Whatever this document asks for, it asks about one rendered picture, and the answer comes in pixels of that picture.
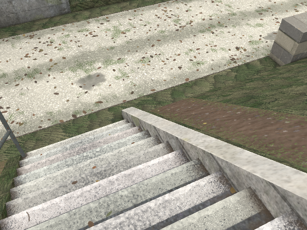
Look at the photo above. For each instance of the stairs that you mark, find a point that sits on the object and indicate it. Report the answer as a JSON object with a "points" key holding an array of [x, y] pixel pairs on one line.
{"points": [[119, 177]]}

